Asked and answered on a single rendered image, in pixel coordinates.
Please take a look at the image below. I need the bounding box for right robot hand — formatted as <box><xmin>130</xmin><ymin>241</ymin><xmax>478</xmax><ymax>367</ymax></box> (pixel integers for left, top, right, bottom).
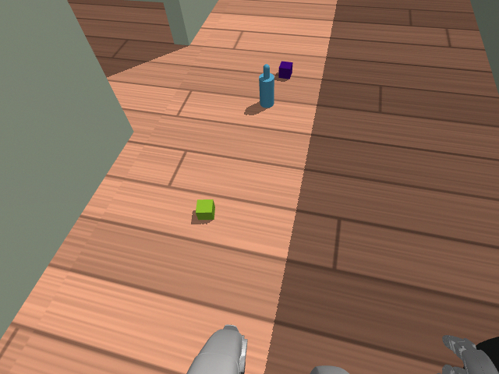
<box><xmin>437</xmin><ymin>335</ymin><xmax>499</xmax><ymax>374</ymax></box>

